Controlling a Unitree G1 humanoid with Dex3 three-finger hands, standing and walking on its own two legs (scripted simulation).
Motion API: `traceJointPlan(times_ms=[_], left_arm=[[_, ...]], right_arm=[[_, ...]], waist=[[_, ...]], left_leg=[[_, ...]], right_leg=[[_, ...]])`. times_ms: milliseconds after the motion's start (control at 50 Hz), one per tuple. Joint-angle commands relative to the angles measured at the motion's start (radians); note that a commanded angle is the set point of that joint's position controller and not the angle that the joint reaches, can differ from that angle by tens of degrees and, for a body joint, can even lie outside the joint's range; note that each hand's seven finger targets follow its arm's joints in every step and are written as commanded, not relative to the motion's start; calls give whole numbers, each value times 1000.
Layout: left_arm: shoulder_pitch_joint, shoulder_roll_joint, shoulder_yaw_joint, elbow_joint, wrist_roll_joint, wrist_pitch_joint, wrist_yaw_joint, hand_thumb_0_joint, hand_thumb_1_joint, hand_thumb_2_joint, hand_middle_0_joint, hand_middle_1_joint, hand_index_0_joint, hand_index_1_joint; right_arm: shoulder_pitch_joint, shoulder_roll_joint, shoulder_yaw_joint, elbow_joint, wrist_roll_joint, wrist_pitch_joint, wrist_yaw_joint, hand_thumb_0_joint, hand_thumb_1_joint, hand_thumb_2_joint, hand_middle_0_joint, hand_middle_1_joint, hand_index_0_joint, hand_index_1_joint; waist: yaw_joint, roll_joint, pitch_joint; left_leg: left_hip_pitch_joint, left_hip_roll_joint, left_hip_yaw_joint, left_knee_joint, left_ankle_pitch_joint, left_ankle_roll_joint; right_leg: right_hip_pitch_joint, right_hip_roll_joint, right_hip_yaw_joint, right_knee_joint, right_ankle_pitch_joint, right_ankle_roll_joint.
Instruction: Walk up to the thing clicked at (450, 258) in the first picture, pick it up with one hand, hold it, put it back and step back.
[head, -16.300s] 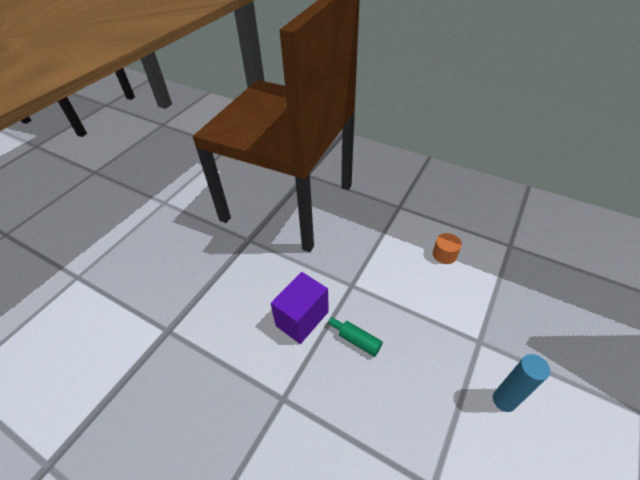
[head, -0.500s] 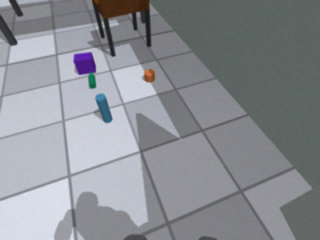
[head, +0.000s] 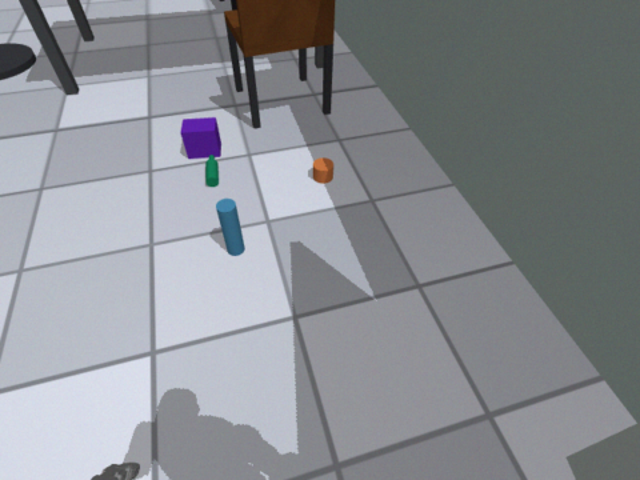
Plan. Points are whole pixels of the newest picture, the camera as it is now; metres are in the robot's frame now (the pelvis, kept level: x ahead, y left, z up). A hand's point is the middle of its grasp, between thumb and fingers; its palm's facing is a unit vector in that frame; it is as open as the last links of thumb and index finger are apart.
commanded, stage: stand
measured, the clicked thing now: (323, 170) +1.52 +0.08 -0.73
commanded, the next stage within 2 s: none
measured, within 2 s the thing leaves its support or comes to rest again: neither
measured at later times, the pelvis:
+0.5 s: pelvis +0.00 -0.02 +0.01, yaw -3 degrees
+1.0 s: pelvis +0.01 -0.02 +0.01, yaw -3 degrees
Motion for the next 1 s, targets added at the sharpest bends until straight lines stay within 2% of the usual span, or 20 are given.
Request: traceJointPlan(times_ms=[0,40,100,120,240,280,300,340,400,440,460,540,560,580,600,680,760,860,900,980], left_arm=[[-15,180,33,-15,9,-21,16,0,900,900,-200,-300,-200,-300],[-41,187,33,-8,10,-23,18,0,900,900,-200,-300,-200,-300],[-34,199,33,12,12,-32,20,0,900,900,-200,-300,-200,-300],[-38,201,34,17,13,-34,20,0,900,900,-200,-300,-200,-300],[-41,202,33,36,13,-33,21,0,900,900,-200,-300,-200,-300],[-44,206,34,37,15,-33,22,0,900,900,-200,-300,-200,-300],[-44,203,34,37,15,-34,24,0,900,900,-200,-300,-200,-300],[-37,203,36,38,15,-35,25,0,900,900,-200,-300,-200,-300],[-35,201,36,38,16,-35,26,0,900,900,-200,-300,-200,-300],[-30,194,39,37,13,-35,27,0,900,900,-200,-300,-200,-300],[-22,187,37,40,13,-34,27,0,900,900,-200,-300,-200,-300],[-25,186,40,38,13,-31,27,0,900,900,-200,-300,-200,-300],[-17,169,37,42,12,-31,26,0,900,900,-200,-300,-200,-300],[-24,184,39,38,15,-29,26,0,900,900,-200,-300,-200,-300],[-29,188,42,33,13,-30,26,0,900,900,-200,-300,-200,-300],[-17,167,38,39,13,-25,25,0,900,900,-200,-300,-200,-300],[-22,173,42,31,12,-26,25,0,900,900,-200,-300,-200,-300],[-24,178,43,25,14,-27,24,0,900,900,-200,-300,-200,-300],[-26,178,44,22,13,-30,24,0,900,900,-200,-300,-200,-300],[-18,179,44,23,14,-29,24,0,900,900,-200,-300,-200,-300]], right_arm=[[-65,-209,-45,-47,-7,-17,-10,0,-900,-900,200,300,200,300],[-67,-217,-48,-35,-6,-13,-8,0,-900,-900,200,300,200,300],[-95,-208,-52,-33,-3,-8,-7,0,-900,-900,200,300,200,300],[-86,-206,-52,-31,1,-9,-6,0,-900,-900,200,300,200,300],[-92,-195,-54,-16,0,3,-1,0,-900,-900,200,300,200,300],[-89,-187,-53,-12,-2,7,0,0,-900,-900,200,300,200,300],[-95,-187,-54,-12,-2,7,0,0,-900,-900,200,300,200,300],[-76,-183,-52,-4,-2,5,0,0,-900,-900,200,300,200,300],[-84,-180,-51,-2,-3,9,0,0,-900,-900,200,300,200,300],[-77,-181,-50,1,-5,7,-1,0,-900,-900,200,300,200,300],[-83,-169,-47,0,-3,8,0,0,-900,-900,200,300,200,300],[-67,-170,-45,6,-6,7,-3,0,-900,-900,200,300,200,300],[-65,-163,-42,8,-4,8,-3,0,-900,-900,200,300,200,300],[-54,-163,-42,9,-5,9,-3,0,-900,-900,200,300,200,300],[-53,-174,-44,8,-6,7,-4,0,-900,-900,200,300,200,300],[-37,-161,-37,17,-5,8,-6,0,-900,-900,200,300,200,300],[-37,-164,-36,12,-8,5,-7,0,-900,-900,200,300,200,300],[-41,-181,-39,5,-7,4,-8,0,-900,-900,200,300,200,300],[-37,-185,-39,4,-8,2,-8,0,-900,-900,200,300,200,300],[-43,-185,-38,0,-6,2,-7,0,-900,-900,200,300,200,300]], waist=[[11,82,-109],[5,81,-83],[6,42,-101],[-2,29,-109],[-5,10,-83],[-8,-10,-78],[-7,-8,-76],[-9,8,-99],[-6,-4,-79],[-2,22,-97],[1,15,-85],[1,21,-91],[0,31,-91],[-2,15,-83],[-3,19,-89],[-4,28,-81],[1,23,-94],[-3,23,-82],[-5,18,-93],[-5,18,-97]], left_leg=[[45,147,-106,-186,206,36],[1,142,-101,-225,143,28],[55,137,-66,-202,227,24],[85,138,-56,-195,260,23],[73,129,-38,-226,132,18],[76,127,-32,-231,121,17],[87,125,-29,-224,126,17],[93,132,-31,-232,170,18],[92,127,-23,-227,146,16],[84,133,-23,-231,191,15],[84,128,-20,-232,171,13],[85,134,-18,-237,195,9],[85,132,-16,-233,188,11],[75,131,-19,-244,170,6],[87,137,-15,-239,204,7],[83,135,-14,-242,177,7],[81,143,-11,-246,221,7],[96,145,-13,-248,203,6],[100,147,-8,-239,231,7],[112,148,-9,-242,231,9]], right_leg=[[79,-47,109,-119,22,-53],[113,-46,113,-134,29,-47],[118,-66,128,-168,92,-46],[113,-69,131,-175,111,-47],[98,-71,145,-224,27,-48],[83,-75,152,-232,6,-50],[75,-79,161,-246,-1,-49],[98,-71,149,-228,53,-49],[77,-76,162,-251,16,-47],[112,-71,150,-232,77,-46],[102,-71,151,-239,52,-45],[115,-71,151,-228,77,-48],[111,-67,149,-233,80,-46],[108,-64,145,-233,53,-46],[112,-68,149,-226,88,-49],[108,-62,150,-231,76,-48],[136,-62,145,-215,116,-49],[109,-61,146,-225,97,-48],[120,-64,150,-225,132,-47],[118,-62,146,-225,141,-46]])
